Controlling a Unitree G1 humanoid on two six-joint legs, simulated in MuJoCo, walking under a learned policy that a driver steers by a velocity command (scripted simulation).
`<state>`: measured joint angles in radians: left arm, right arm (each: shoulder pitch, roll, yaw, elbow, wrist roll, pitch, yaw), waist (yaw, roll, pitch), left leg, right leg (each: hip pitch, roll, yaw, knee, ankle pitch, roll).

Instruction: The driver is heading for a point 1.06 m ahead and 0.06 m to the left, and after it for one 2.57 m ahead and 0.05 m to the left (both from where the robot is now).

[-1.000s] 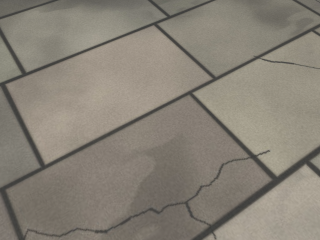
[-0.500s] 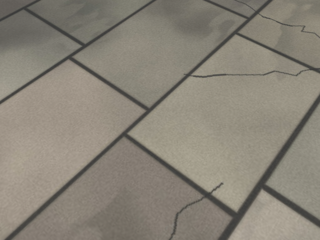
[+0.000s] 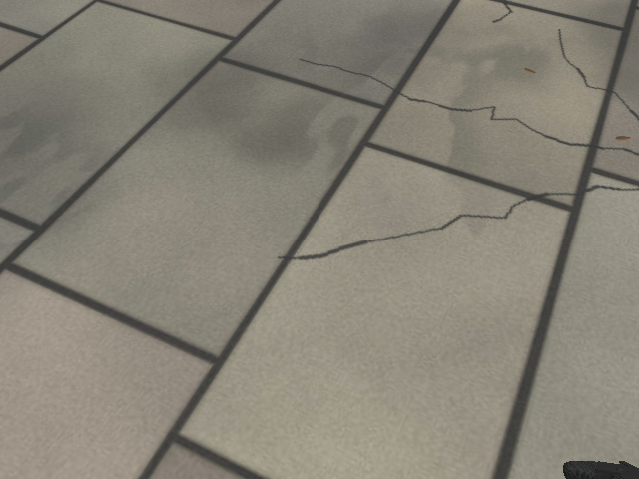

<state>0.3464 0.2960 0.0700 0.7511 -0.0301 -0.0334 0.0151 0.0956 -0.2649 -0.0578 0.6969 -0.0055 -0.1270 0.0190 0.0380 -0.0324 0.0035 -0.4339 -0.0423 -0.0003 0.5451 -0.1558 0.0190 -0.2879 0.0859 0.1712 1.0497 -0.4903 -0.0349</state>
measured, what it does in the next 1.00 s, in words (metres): walks ahead: right foot, then left foot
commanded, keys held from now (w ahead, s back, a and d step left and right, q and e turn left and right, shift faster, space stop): w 0.50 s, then w+q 0.50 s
